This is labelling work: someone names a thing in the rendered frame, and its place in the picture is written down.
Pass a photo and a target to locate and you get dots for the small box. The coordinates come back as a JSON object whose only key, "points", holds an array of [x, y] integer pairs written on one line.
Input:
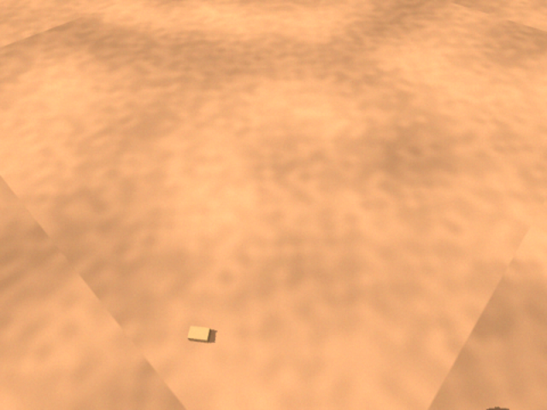
{"points": [[199, 334]]}

